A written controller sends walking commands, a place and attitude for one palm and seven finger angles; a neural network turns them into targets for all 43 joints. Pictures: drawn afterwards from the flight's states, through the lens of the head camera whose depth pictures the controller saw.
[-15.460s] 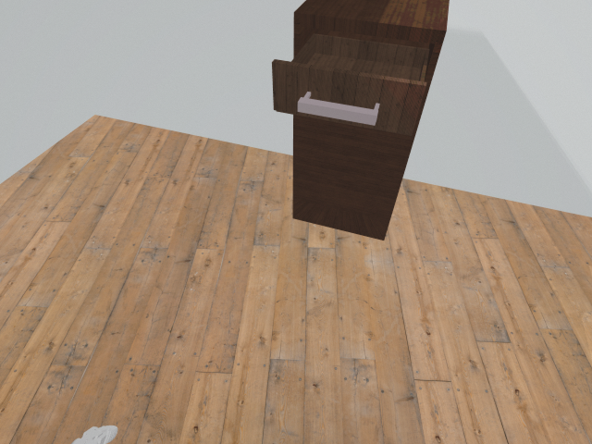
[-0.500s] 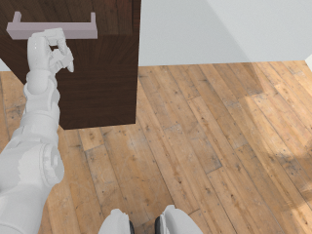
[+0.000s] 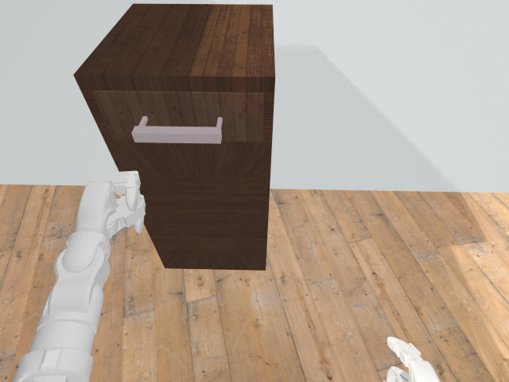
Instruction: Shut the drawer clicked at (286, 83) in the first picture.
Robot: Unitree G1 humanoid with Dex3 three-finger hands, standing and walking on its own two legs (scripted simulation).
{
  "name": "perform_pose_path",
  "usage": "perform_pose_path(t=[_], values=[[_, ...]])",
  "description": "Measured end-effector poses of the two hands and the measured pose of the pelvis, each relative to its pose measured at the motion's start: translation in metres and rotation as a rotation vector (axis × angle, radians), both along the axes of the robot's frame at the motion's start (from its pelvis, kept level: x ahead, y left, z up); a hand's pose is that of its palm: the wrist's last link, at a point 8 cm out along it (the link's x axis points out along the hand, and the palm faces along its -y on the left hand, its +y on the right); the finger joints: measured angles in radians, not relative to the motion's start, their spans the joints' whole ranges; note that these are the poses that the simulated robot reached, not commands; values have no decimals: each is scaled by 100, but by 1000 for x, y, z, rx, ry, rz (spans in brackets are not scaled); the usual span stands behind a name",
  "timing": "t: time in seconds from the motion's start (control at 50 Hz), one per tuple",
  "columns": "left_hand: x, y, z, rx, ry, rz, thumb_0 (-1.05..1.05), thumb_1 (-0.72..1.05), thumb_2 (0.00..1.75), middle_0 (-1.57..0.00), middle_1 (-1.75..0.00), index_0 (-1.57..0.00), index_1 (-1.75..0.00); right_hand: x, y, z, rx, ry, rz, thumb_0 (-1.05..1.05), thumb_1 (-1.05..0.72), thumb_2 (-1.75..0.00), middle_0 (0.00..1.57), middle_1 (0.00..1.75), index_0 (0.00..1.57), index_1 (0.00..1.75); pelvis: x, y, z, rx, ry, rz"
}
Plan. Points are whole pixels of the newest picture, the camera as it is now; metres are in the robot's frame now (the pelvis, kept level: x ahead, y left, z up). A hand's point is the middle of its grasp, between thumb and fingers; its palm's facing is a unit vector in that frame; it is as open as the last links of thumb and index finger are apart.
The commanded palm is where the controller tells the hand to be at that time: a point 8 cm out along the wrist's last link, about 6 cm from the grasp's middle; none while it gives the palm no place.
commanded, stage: draw the hand back to the body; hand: left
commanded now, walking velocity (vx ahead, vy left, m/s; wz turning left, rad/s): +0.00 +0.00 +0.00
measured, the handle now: (179, 127) +0.65 +0.20 +0.03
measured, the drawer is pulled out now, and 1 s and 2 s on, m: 0.00 0.00 0.00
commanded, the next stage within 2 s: step back with the hand held close in 0.80 s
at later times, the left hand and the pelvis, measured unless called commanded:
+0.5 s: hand (59, 275) +0.21 +0.22 +0.17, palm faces +0.34 -0.88 -0.34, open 3.2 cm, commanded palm +0.15 +0.27 +0.18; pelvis -0.01 -0.01 +0.03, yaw +0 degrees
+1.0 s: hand (12, 294) +0.18 +0.24 +0.19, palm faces +0.40 -0.83 -0.40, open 3.2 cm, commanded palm +0.12 +0.28 +0.20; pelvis -0.01 +0.00 +0.03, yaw +1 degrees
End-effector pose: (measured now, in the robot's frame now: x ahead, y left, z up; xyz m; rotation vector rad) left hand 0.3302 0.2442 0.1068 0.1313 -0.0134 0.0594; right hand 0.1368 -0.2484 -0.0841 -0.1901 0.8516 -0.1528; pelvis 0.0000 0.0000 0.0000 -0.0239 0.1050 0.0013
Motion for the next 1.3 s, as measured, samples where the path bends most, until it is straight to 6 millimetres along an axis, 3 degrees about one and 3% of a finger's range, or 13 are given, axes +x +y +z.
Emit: perform_pose_path(t=[0.22,0.4,0.68,0.76,0.9,1.02,1.08,1.16,1.3], values=[[-78,15,35,124,-36,194,1,90,90,-140,-160,-140,-160,34,21,30,12,-128,82,1,-91,-90,20,30,20,30,-10,-6,19,13,-125,7],[-131,15,62,194,-91,232,1,90,90,-140,-160,-140,-160,35,33,29,40,-139,130,1,-91,-90,20,30,20,30,-8,-6,26,16,-180,7],[-203,28,98,336,-142,311,1,89,90,-141,-160,-140,-160,36,25,31,18,-165,129,1,-91,-90,20,30,20,30,-2,-5,27,7,-199,7],[-209,31,96,333,-143,335,1,89,90,-141,-160,-140,-160,39,26,33,9,-175,133,1,-91,-90,20,30,20,30,-4,-3,27,7,-204,15],[-200,33,83,288,-126,341,1,89,90,-141,-160,-140,-160,37,30,35,-2,-182,136,1,-91,-90,20,30,20,30,-6,-2,26,7,-205,13],[-193,38,104,356,-208,305,1,89,90,-141,-160,-140,-160,34,33,36,8,-173,122,1,-91,-90,20,30,20,30,-6,1,26,1,-177,7],[-187,41,106,388,-202,278,1,89,90,-141,-160,-140,-160,29,31,33,9,-144,93,1,-91,-90,20,30,20,30,-8,6,27,0,-145,0],[-183,42,95,397,-133,229,1,89,90,-141,-160,-140,-160,18,27,27,3,-94,43,1,-91,-90,20,30,20,30,-12,13,27,3,-110,-6],[-194,53,85,419,-80,201,1,89,90,-141,-160,-140,-160,-3,27,24,-28,-34,-1,1,-91,-90,20,30,20,30,-22,21,24,8,-88,-8]])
